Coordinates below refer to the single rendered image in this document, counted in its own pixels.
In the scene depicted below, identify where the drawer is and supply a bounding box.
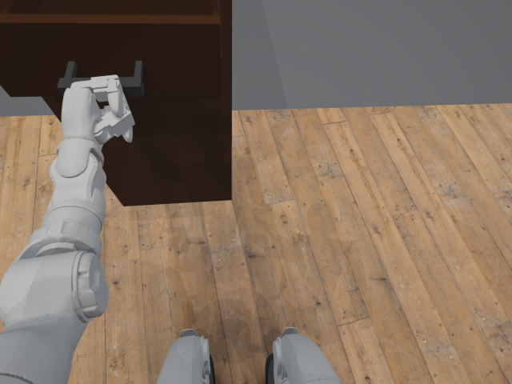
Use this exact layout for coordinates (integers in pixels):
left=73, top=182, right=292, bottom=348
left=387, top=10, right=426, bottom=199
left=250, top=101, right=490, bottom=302
left=0, top=0, right=222, bottom=97

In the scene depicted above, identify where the handle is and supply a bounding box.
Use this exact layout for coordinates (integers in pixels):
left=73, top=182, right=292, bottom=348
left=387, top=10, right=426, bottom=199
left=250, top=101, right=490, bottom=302
left=57, top=61, right=145, bottom=97

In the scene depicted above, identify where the cabinet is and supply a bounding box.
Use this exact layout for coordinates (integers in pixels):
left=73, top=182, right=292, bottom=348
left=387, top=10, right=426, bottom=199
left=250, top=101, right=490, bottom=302
left=0, top=0, right=232, bottom=206

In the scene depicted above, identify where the left robot forearm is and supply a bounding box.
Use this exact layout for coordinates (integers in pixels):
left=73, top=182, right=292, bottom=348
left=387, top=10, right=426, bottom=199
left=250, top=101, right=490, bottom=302
left=0, top=138, right=106, bottom=326

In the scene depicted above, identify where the robot left upper arm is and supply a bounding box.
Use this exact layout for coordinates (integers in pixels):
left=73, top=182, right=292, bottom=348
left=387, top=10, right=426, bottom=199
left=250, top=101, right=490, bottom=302
left=0, top=250, right=109, bottom=384

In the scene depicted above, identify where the robot right shin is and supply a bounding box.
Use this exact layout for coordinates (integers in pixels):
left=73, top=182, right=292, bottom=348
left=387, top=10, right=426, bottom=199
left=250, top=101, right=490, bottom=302
left=274, top=327, right=298, bottom=384

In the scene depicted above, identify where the left robot hand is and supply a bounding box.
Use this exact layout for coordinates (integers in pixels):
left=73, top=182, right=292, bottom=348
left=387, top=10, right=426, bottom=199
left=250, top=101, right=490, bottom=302
left=62, top=75, right=135, bottom=151

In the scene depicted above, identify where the left robot thigh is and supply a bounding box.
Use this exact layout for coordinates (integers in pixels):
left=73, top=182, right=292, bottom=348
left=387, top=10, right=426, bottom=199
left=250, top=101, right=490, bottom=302
left=156, top=335, right=210, bottom=384

